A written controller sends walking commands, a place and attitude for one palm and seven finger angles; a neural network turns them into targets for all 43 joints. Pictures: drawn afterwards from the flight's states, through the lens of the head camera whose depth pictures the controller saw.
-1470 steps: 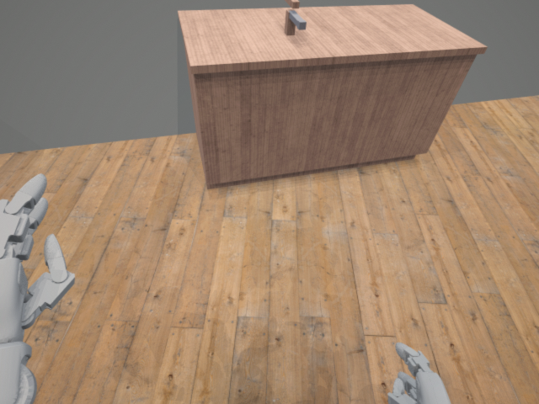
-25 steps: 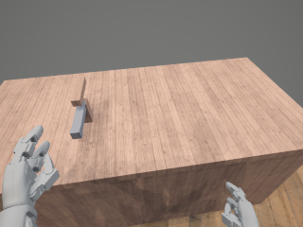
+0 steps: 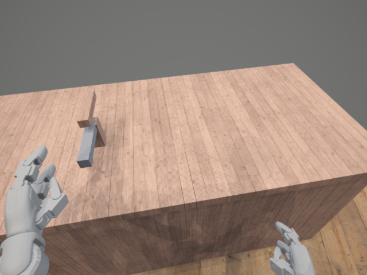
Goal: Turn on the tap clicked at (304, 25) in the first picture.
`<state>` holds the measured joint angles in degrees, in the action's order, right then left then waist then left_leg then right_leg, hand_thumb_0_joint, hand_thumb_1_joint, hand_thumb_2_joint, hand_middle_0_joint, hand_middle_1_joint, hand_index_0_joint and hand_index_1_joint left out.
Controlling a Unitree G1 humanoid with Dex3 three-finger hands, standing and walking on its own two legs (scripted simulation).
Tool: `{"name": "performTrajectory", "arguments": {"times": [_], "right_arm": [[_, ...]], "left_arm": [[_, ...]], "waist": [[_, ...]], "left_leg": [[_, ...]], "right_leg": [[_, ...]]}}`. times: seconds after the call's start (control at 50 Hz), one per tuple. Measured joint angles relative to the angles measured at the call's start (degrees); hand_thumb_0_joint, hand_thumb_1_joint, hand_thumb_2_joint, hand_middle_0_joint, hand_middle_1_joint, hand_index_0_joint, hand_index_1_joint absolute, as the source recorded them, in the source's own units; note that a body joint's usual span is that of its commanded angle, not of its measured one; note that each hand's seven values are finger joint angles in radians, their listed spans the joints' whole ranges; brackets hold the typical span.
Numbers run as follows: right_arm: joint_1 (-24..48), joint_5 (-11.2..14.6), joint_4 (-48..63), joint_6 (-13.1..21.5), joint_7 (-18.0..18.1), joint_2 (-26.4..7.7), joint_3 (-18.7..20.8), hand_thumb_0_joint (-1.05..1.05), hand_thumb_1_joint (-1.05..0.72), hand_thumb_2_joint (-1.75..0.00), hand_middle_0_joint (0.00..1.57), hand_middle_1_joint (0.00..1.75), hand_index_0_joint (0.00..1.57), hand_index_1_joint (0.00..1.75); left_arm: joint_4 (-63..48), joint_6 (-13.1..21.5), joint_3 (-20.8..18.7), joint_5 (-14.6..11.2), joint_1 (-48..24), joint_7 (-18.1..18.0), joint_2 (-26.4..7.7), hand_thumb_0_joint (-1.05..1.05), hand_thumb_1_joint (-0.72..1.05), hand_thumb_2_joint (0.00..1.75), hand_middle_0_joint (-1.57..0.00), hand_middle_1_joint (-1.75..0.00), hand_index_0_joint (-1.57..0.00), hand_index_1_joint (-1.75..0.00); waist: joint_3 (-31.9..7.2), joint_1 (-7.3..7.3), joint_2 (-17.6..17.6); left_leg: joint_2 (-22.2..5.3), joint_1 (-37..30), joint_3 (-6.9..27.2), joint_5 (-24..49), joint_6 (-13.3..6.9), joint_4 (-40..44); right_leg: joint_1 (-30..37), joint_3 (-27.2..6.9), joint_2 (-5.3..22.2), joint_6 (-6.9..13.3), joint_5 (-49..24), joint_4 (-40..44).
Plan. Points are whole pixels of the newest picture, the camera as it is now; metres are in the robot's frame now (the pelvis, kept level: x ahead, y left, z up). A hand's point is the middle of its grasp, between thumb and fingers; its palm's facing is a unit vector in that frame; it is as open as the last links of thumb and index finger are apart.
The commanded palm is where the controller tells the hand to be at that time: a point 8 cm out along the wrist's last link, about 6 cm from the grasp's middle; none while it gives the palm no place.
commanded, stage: reach beside the lever's end, fingers flat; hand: left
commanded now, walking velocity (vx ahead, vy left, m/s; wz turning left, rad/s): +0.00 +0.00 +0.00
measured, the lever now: (85, 160) +0.35 +0.29 +0.05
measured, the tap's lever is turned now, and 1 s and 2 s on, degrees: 0 0 0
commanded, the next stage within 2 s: push the lever round in 1.80 s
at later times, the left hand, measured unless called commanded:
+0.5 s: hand (61, 185) +0.25 +0.28 +0.09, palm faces +0.47 -0.88 -0.09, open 7.5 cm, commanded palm +0.21 +0.33 +0.09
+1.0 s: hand (68, 172) +0.30 +0.30 +0.07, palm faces +0.47 -0.88 -0.08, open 7.7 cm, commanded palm +0.26 +0.34 +0.07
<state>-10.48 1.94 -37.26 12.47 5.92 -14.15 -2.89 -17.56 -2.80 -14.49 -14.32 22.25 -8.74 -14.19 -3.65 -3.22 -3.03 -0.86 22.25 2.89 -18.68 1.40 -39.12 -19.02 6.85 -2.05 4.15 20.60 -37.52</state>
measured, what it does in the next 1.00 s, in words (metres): stands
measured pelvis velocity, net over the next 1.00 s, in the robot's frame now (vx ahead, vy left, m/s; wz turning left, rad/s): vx -0.01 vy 0.03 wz -0.02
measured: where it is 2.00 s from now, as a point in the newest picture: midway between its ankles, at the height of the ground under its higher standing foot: outside the picture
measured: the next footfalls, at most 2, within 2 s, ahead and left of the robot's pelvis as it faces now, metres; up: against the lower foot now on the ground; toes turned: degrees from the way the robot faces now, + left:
none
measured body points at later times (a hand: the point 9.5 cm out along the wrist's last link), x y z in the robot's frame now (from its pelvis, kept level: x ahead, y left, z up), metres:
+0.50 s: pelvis -0.01 +0.02 +0.00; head +0.00 +0.01 +0.45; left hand +0.22 +0.33 +0.10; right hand +0.18 -0.22 -0.08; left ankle +0.02 +0.14 -0.72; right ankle -0.01 -0.07 -0.72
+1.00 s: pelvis -0.01 +0.03 +0.00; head +0.02 +0.03 +0.44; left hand +0.27 +0.34 +0.08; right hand +0.15 -0.22 -0.10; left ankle +0.02 +0.14 -0.72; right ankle -0.01 -0.07 -0.72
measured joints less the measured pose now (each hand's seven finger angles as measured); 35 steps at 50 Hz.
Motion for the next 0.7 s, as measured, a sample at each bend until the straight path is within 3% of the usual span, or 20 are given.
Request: {"name": "performTrajectory", "arguments": {"times": [0.2, 0.32, 0.5, 0.7], "right_arm": [[-1.08, -0.05, -0.37, -0.36, -0.05, -0.52, 0.80, 0.01, -0.90, -0.90, 0.20, 0.30, 0.21, 0.30], [-0.28, -0.01, -1.67, -0.14, 0.26, -0.64, 0.82, 0.01, -0.90, -0.90, 0.20, 0.30, 0.21, 0.30], [0.55, -0.14, -1.69, -0.92, 0.10, 0.09, 0.43, 0.01, -0.90, -0.90, 0.20, 0.30, 0.21, 0.30], [-0.08, -0.28, -1.77, -2.25, -0.24, -0.09, 0.79, 0.01, -0.90, -0.90, 0.20, 0.30, 0.21, 0.30]], "left_arm": [[4.59, 3.67, -2.31, -0.21, -0.16, 1.00, 0.03, 0.02, 0.90, 0.90, -0.20, -0.29, -0.21, -0.30], [9.29, 6.04, -2.71, 0.09, -4.72, 1.34, 0.00, 0.02, 0.90, 0.90, -0.19, -0.28, -0.20, -0.29], [17.03, 6.57, -2.86, 0.83, -11.69, 1.53, -0.61, 0.02, 0.90, 0.90, -0.19, -0.26, -0.19, -0.26], [23.39, 9.12, -4.49, 1.59, -15.45, 1.69, -0.96, 0.02, 0.90, 0.90, -0.18, -0.23, -0.18, -0.24]], "waist": [[-0.07, 0.28, 0.61], [0.61, 0.43, 0.64], [0.60, 1.22, 0.76], [0.60, 1.65, 1.13]], "left_leg": [[0.16, 0.52, -0.37, -0.16, -0.33, -0.11], [0.49, 1.80, -0.01, 0.04, -0.64, -0.85], [0.69, 2.70, -0.64, 0.53, -1.14, -0.67], [0.76, 3.64, -1.23, 0.44, -1.68, -1.11]], "right_leg": [[-0.56, -0.36, 0.18, -0.34, 0.02, -0.05], [-1.53, 0.03, 0.50, -0.61, -0.18, -0.49], [-2.60, -0.57, 0.75, -1.09, -0.89, -0.30], [-3.50, -1.15, 0.86, -1.63, -1.23, -0.34]]}}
